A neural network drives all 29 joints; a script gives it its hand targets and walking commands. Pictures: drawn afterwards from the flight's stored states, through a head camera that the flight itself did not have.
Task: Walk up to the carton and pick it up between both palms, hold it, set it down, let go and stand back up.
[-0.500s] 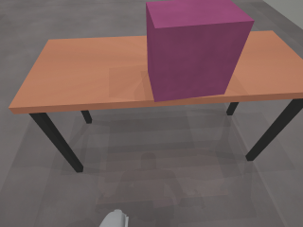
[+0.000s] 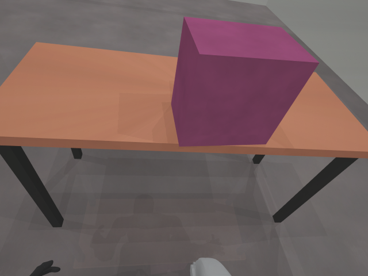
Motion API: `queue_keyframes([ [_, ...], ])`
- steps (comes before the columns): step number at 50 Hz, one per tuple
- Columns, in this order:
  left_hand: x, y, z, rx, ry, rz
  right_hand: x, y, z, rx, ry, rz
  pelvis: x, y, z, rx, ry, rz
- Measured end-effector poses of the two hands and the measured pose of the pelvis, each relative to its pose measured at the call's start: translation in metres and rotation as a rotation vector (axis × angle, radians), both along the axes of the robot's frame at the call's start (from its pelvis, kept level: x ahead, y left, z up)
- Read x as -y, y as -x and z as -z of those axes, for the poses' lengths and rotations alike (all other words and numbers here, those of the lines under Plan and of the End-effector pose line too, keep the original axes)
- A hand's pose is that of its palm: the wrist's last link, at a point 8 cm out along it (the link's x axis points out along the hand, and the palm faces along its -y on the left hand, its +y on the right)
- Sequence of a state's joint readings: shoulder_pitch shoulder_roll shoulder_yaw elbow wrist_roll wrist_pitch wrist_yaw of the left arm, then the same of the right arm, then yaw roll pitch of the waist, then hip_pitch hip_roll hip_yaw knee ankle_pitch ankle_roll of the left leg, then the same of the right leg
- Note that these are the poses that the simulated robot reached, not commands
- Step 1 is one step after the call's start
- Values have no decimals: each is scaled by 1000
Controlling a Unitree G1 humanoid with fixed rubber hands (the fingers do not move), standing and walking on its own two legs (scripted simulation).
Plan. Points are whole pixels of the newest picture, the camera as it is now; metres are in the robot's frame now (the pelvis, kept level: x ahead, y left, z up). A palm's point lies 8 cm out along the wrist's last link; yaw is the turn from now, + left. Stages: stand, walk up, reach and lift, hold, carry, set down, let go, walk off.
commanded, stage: walk up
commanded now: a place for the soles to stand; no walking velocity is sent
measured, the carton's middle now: (229, 87) +0.59 -0.15 +0.11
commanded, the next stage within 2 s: none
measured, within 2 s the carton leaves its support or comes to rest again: neither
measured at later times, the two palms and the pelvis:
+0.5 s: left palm out of the picture +0.13 +0.16 -0.07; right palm out of the picture +0.12 -0.45 -0.09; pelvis +0.04 -0.14 +0.00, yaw +2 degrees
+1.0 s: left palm out of the picture +0.14 +0.16 -0.09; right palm out of the picture +0.12 -0.45 -0.07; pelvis +0.03 -0.14 +0.00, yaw +4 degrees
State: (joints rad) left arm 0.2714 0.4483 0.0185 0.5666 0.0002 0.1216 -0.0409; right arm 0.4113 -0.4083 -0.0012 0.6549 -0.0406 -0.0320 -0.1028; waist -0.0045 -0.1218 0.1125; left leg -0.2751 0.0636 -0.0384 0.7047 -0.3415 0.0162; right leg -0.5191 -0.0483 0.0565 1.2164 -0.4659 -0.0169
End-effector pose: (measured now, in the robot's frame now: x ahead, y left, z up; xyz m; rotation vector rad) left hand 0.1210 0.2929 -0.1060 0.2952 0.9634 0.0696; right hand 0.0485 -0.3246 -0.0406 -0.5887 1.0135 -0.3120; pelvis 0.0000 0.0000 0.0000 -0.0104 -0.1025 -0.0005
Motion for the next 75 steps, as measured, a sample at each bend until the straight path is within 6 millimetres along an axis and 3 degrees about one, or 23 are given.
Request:
queue_keyframes([
  [5, 36, -27, -2, 0, -9, 25, 39, -12, 7, -10, -7, -3, 34, -15, 4, -21, -23, 15],
  [10, 81, -40, -1, -19, -60, 48, 92, -23, 39, -65, -39, -5, 81, -29, 18, -58, -58, 26],
  [15, 112, -22, -20, -61, -79, 5, 111, -45, 50, -67, -103, 2, 109, -37, 7, -58, -75, 7],
  [23, 126, -4, -36, -83, -118, -60, 128, -65, 47, -59, -141, -37, 133, -43, -4, -45, -60, -31],
  [30, 126, -11, -31, -41, -96, -84, 127, -74, 43, -77, -135, -71, 134, -42, -2, -51, -38, -65],
  [38, 116, -21, -15, 16, -33, -102, 107, -87, 27, -23, -102, -103, 120, -38, 1, -36, -5, -92],
  [43, 120, -22, -11, 3, -20, -84, 112, -86, 16, -5, -83, -107, 124, -37, -1, -50, 10, -78],
  [51, 137, -18, -21, 24, -52, -71, 129, -77, 27, -33, -142, -93, 145, -31, -3, -68, -6, -71],
  [59, 131, -7, -37, 63, -93, -84, 120, -87, 32, 48, -209, -126, 146, -20, -3, -50, -6, -75],
  [75, 130, 4, -32, 49, -89, -95, 119, -85, 30, 61, -217, -136, 146, -15, -3, -44, -6, -75],
])
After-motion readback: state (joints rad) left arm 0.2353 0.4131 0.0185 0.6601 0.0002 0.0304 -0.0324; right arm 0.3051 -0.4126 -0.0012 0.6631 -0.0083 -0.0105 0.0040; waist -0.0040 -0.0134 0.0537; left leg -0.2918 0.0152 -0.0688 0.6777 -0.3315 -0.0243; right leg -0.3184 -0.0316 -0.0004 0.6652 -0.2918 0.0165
